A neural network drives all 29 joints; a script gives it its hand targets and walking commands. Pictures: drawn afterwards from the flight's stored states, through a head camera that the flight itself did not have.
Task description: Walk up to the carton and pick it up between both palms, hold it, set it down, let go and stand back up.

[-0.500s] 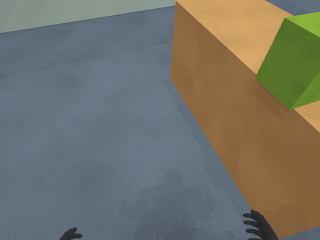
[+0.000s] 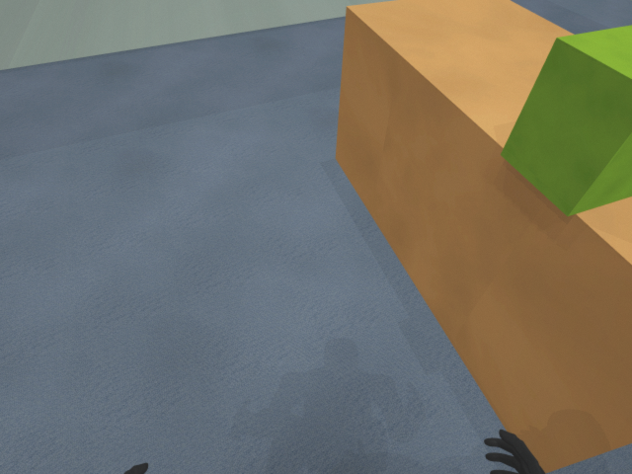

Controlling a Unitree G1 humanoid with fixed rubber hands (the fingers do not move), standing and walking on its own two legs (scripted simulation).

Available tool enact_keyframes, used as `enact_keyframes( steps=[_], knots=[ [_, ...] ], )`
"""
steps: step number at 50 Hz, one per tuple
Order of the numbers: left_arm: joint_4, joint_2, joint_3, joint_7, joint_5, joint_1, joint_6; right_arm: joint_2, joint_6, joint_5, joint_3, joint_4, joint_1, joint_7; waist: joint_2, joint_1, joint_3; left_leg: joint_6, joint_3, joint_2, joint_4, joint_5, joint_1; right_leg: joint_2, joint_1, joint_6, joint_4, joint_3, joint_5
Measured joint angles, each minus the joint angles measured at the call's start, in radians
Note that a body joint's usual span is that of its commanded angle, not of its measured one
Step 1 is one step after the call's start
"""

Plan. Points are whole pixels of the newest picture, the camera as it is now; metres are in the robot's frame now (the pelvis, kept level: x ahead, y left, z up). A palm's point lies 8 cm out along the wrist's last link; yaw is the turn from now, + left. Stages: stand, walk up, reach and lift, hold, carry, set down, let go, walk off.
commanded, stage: stand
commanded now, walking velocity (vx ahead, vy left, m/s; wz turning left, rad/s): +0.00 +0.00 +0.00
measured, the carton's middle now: (605, 121) +0.70 -0.52 +0.08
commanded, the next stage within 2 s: none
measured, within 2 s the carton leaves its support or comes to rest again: neither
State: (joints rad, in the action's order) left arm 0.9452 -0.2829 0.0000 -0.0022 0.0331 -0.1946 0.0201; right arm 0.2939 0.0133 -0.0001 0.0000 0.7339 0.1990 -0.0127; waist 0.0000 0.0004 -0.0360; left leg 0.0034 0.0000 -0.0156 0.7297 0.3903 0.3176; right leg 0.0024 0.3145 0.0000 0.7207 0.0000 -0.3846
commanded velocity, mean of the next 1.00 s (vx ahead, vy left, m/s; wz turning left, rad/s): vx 0.00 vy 0.00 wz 0.00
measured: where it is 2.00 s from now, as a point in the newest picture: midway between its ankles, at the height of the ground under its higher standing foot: outside the picture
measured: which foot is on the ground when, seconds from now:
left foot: down 0.00-1.00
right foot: down 0.00-1.00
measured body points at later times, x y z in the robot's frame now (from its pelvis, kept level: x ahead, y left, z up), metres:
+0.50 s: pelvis -0.03 +0.00 +0.00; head -0.03 +0.00 +0.45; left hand +0.04 +0.27 -0.14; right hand +0.09 -0.27 -0.11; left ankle +0.00 +0.12 -0.72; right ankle +0.00 -0.12 -0.72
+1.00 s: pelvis -0.04 -0.01 +0.01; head -0.05 -0.01 +0.46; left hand +0.01 +0.27 -0.13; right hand +0.06 -0.28 -0.11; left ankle +0.00 +0.12 -0.72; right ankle +0.00 -0.12 -0.72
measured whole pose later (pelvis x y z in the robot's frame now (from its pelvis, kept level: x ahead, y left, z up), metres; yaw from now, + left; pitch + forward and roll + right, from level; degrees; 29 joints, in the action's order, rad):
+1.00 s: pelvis -0.04 -0.01 +0.01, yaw +0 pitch -3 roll +0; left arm 1.08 -0.28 0.00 0.00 0.03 -0.19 0.02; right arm 0.30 0.01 0.00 0.00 0.86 0.20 -0.01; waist 0.00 0.00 -0.04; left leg 0.00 0.00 -0.01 0.64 0.28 0.31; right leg 0.00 0.31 0.00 0.65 0.00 -0.28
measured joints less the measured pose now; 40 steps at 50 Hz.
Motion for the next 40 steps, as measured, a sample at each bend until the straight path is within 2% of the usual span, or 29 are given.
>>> enact_keyframes(
  steps=[22, 40],
  knots=[
    [0.075, -0.001, 0.000, 0.001, -0.001, 0.000, 0.000, 0.001, -0.003, 0.000, 0.000, 0.063, 0.000, 0.000, 0.000, 0.000, 0.000, 0.000, 0.000, -0.001, -0.002, -0.033, -0.001, 0.001, 0.000, 0.000, 0.000, 0.000, 0.033],
    [0.120, -0.002, 0.000, 0.004, -0.001, 0.000, 0.000, 0.002, 0.000, 0.000, 0.000, 0.111, 0.000, 0.004, 0.001, 0.000, 0.000, 0.000, 0.000, 0.002, -0.071, -0.095, -0.008, -0.002, 0.000, 0.000, -0.054, 0.000, 0.086]
  ],
)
